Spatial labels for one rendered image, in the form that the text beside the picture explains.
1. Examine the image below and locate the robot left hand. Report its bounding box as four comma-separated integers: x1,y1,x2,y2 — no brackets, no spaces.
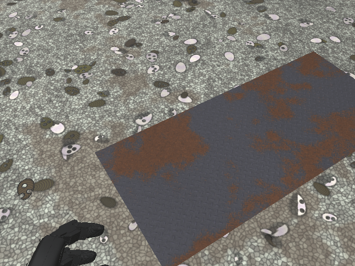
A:
26,219,109,266

